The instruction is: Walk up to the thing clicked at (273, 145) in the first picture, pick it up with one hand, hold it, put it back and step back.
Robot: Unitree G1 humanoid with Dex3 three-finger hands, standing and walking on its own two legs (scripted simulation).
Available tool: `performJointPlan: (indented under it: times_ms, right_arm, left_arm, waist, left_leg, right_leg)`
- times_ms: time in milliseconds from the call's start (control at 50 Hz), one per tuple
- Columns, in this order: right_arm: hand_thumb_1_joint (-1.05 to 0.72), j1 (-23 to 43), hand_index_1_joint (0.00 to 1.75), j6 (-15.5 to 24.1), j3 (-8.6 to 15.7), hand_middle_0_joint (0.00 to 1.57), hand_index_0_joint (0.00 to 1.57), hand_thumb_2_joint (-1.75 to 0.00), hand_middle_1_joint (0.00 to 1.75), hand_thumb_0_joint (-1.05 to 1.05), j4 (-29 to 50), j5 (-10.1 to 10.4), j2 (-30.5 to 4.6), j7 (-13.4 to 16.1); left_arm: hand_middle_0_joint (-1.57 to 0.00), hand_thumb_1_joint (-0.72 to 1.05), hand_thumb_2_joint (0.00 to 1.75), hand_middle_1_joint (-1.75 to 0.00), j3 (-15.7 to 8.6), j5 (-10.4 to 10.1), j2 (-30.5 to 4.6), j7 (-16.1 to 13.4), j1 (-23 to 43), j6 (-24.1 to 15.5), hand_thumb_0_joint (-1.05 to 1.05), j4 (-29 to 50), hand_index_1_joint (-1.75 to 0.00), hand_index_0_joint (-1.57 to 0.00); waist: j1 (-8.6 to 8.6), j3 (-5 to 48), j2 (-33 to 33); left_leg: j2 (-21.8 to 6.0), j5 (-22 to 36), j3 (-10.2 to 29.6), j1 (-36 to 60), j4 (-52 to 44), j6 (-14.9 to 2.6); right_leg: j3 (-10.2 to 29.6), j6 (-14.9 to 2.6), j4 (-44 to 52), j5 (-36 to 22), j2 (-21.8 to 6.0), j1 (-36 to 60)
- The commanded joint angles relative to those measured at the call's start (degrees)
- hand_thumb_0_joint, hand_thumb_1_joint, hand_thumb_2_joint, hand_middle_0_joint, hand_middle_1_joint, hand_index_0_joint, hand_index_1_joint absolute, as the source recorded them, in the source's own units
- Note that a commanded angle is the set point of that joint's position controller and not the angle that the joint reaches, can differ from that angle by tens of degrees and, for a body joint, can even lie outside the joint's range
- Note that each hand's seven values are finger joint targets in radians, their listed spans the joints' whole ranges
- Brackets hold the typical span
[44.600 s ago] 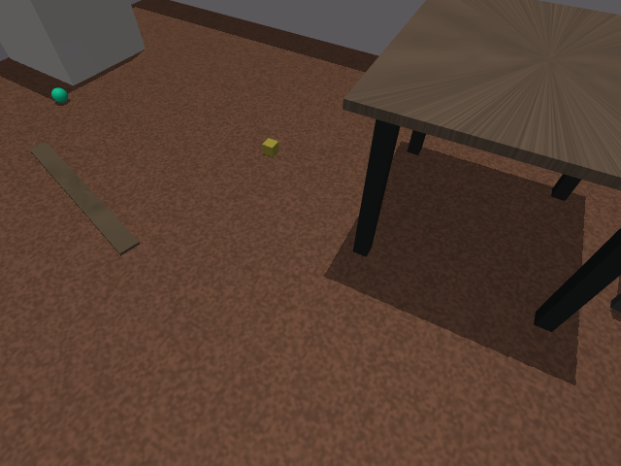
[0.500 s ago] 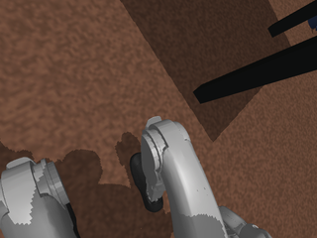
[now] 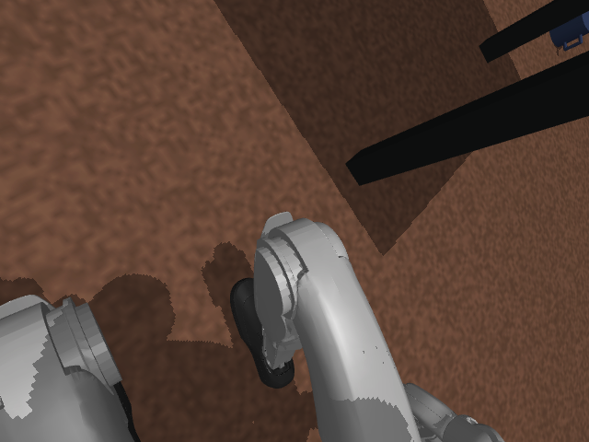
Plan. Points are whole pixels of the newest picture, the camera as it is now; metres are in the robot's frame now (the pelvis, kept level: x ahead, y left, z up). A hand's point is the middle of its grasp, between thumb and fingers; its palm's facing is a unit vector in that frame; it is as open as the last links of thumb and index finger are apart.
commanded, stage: open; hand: left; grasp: from above
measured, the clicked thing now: out of the picture +0.43 +0.32 -0.27
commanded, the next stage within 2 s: withdraw in 0.58 s
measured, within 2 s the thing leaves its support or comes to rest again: rests again in 1.02 s
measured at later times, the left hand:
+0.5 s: hand out of the picture +0.41 +0.32 -0.25, palm faces -0.42 -0.25 -0.87, open 13.0 cm
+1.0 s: hand out of the picture +0.45 +0.34 -0.18, palm faces -0.30 -0.17 -0.94, open 13.1 cm
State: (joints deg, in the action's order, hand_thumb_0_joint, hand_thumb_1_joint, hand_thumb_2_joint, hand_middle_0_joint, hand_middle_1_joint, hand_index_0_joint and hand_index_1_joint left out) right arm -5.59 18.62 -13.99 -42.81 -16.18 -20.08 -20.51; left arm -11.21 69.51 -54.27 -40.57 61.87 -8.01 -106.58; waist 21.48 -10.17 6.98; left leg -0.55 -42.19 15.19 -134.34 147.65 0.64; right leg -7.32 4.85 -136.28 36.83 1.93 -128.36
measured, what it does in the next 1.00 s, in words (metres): stands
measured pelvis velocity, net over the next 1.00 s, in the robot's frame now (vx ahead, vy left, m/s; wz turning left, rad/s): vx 0.01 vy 0.00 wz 0.02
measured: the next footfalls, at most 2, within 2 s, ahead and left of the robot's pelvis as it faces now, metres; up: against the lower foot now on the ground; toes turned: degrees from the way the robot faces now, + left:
none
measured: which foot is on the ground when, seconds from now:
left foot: down 0.00-1.00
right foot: down 0.00-1.00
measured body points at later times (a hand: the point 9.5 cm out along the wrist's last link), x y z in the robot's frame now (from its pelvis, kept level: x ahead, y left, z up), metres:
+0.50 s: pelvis +0.00 +0.00 +0.00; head +0.27 +0.12 +0.34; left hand +0.43 +0.33 -0.20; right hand +0.05 -0.26 -0.05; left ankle +0.06 +0.13 -0.26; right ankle +0.12 -0.13 -0.26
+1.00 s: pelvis +0.01 +0.00 +0.01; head +0.25 +0.11 +0.37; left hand +0.46 +0.34 -0.13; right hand +0.06 -0.26 -0.06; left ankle +0.06 +0.13 -0.26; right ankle +0.12 -0.13 -0.26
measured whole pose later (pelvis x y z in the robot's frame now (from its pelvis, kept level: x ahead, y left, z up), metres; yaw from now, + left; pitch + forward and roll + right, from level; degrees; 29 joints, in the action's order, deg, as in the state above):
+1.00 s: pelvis +0.01 +0.00 +0.01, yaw +1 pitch +31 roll -13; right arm -7.9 14.4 -9.1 -43.7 -12.2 -19.7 -20.5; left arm -10.7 68.2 -47.9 -32.4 53.6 -6.7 -85.5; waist 17.9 -2.5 1.8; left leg -0.4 -42.7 14.2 -134.3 144.8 1.4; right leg -7.0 3.4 -134.7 37.9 1.0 -128.9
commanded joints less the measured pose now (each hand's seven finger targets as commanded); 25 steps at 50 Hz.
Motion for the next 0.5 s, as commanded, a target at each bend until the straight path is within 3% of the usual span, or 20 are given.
performJointPlan:
  times_ms: [0,60,80,100,140,160,200,220,260,300,360,380,460,480]
  right_arm:
    - [-0.89,-10.73,0.3,0.63,5.23,0.2,0.2,-0.9,0.3,0.0,-1.34,0.23,-19.41,0.12]
    - [-0.89,-11.29,0.3,0.7,4.94,0.2,0.2,-0.9,0.3,0.0,-1.03,0.0,-19.0,-0.44]
    - [-0.89,-10.48,0.3,0.87,5.52,0.2,0.2,-0.9,0.3,0.0,-0.62,0.38,-19.11,-0.6]
    - [-0.89,-11.21,0.3,0.69,5.5,0.2,0.2,-0.9,0.3,0.0,-1.31,0.31,-19.76,-0.47]
    - [-0.89,-11.17,0.3,1.22,5.37,0.2,0.2,-0.9,0.3,0.0,-0.91,0.76,-19.24,-0.89]
    - [-0.89,-11.84,0.3,0.87,5.7,0.2,0.2,-0.9,0.3,0.0,-1.58,0.58,-20.24,-0.63]
    - [-0.89,-11.86,0.3,1.22,5.41,0.2,0.2,-0.9,0.3,0.0,-0.96,0.68,-19.41,-1.05]
    - [-0.89,-12.91,0.3,1.12,5.1,0.2,0.2,-0.9,0.3,0.0,-1.34,0.63,-19.38,-0.99]
    - [-0.89,-11.77,0.3,1.38,5.88,0.2,0.2,-0.9,0.3,0.0,-0.78,0.97,-19.98,-0.7]
    - [-0.89,-11.68,0.3,0.99,5.97,0.2,0.2,-0.9,0.3,0.0,-0.43,1.68,-20.33,-0.23]
    - [-0.89,-11.13,0.3,1.0,5.7,0.2,0.2,-0.9,0.3,0.0,0.26,1.16,-20.07,-0.25]
    - [-0.89,-11.33,0.3,0.83,4.93,0.2,0.2,-0.9,0.3,0.0,-0.37,1.1,-19.07,-0.11]
    - [-0.89,-12.0,0.3,0.89,5.29,0.2,0.2,-0.9,0.3,0.0,-1.08,1.12,-19.73,0.37]
    - [-0.89,-11.82,0.3,1.01,5.08,0.2,0.2,-0.9,0.3,0.0,-0.83,1.19,-19.24,0.2]
  left_arm:
    - [-0.35,-0.23,0.75,-0.77,0.71,-0.34,-11.42,-2.62,13.67,0.22,0.0,5.78,-0.77,-0.35]
    - [-0.34,-0.25,0.77,-0.77,0.87,-0.32,-10.67,-2.35,12.38,0.81,0.0,5.15,-0.78,-0.33]
    - [-0.33,-0.26,0.77,-0.78,2.86,-0.47,-8.77,-2.04,15.2,0.64,0.0,8.47,-0.78,-0.32]
    - [-0.31,-0.28,0.78,-0.79,0.6,-1.13,-10.81,-2.41,12.11,1.05,0.0,5.29,-0.79,-0.3]
    - [-0.28,-0.3,0.79,-0.81,2.04,-1.65,-9.26,-1.93,14.33,0.9,0.0,8.89,-0.81,-0.27]
    - [-0.27,-0.33,0.82,-0.82,0.32,-1.93,-10.23,-2.36,9.92,1.48,0.0,4.79,-0.82,-0.26]
    - [-0.26,-0.32,0.81,-0.82,1.16,-1.84,-9.37,-1.51,10.69,1.47,0.0,4.63,-0.82,-0.26]
    - [-0.26,-0.32,0.8,-0.83,0.27,-1.74,-10.26,-1.44,10.5,1.59,0.0,4.39,-0.83,-0.26]
    - [-0.27,-0.34,0.82,-0.81,1.86,-2.47,-9.53,-0.76,13.34,1.2,0.0,6.39,-0.83,-0.25]
    - [-0.25,-0.37,0.85,-0.83,-0.2,-2.46,-11.96,-1.17,11.92,1.02,0.0,7.2,-0.84,-0.23]
    - [-0.24,-0.36,0.85,-0.85,1.33,-1.48,-10.2,-1.14,13.47,0.27,0.0,6.59,-0.86,-0.23]
    - [-0.24,-0.35,0.84,-0.85,1.05,-1.77,-11.21,-1.11,13.09,0.09,0.0,6.01,-0.86,-0.23]
    - [-0.26,-0.34,0.89,-0.87,0.34,-1.8,-11.93,-1.4,12.76,-0.46,0.0,6.49,-0.88,-0.24]
    - [-0.26,-0.32,0.89,-0.88,0.82,-1.4,-11.25,-1.37,13.37,-0.48,0.0,6.06,-0.89,-0.25]
  waist:
    - [2.83,38.05,-31.22]
    - [3.44,36.89,-29.81]
    - [3.47,36.63,-30.46]
    - [3.08,37.7,-28.93]
    - [2.54,37.67,-29.73]
    - [2.06,38.8,-29.47]
    - [3.44,36.37,-27.36]
    - [2.99,36.93,-27.61]
    - [3.76,35.15,-27.46]
    - [2.01,37.23,-28.08]
    - [3.66,35.98,-28.0]
    - [3.89,36.05,-26.07]
    - [3.15,37.5,-27.7]
    - [3.69,36.52,-28.45]
  left_leg:
    - [-1.81,13.2,-5.98,29.56,-16.85,0.06]
    - [-1.68,13.57,-6.37,28.5,-16.7,-0.16]
    - [-1.68,13.52,-6.67,28.01,-16.08,-0.33]
    - [-1.79,14.57,-6.44,28.04,-16.51,-0.35]
    - [-1.71,15.37,-6.42,27.93,-15.9,-0.39]
    - [-1.75,16.13,-6.24,28.98,-17.24,-0.18]
    - [-1.74,14.73,-6.09,26.69,-16.12,-0.58]
    - [-1.51,14.94,-6.27,26.97,-16.6,-0.57]
    - [-1.57,12.12,-6.52,26.52,-16.58,-0.7]
    - [-1.66,12.43,-6.02,26.96,-17.44,-0.51]
    - [-1.51,11.17,-6.2,26.15,-16.91,-0.72]
    - [-1.55,10.71,-6.62,25.63,-16.34,-0.86]
    - [-1.61,12.72,-6.61,27.62,-16.67,-0.57]
    - [-1.6,12.84,-6.45,27.8,-16.56,-0.45]
  right_leg:
    - [-8.62,-5.54,9.09,-13.93,2.14,19.54]
    - [-8.63,-5.46,9.79,-14.47,2.42,20.6]
    - [-8.27,-5.43,9.88,-14.56,2.56,19.69]
    - [-8.3,-5.39,10.48,-15.49,2.55,21.71]
    - [-8.22,-5.32,9.79,-15.7,2.27,20.22]
    - [-8.29,-5.62,10.16,-16.27,2.64,21.93]
    - [-8.39,-5.21,9.94,-15.26,2.27,20.65]
    - [-8.42,-5.29,10.05,-15.21,2.25,21.03]
    - [-8.05,-5.32,10.56,-13.1,2.1,19.96]
    - [-7.96,-5.52,10.71,-12.9,2.28,20.7]
    - [-8.24,-5.5,10.34,-12.18,2.22,19.69]
    - [-7.8,-5.24,11.15,-12.21,2.15,21.86]
    - [-7.96,-5.29,11.25,-13.47,2.24,22.11]
    - [-8.24,-5.34,10.64,-13.6,2.01,20.85]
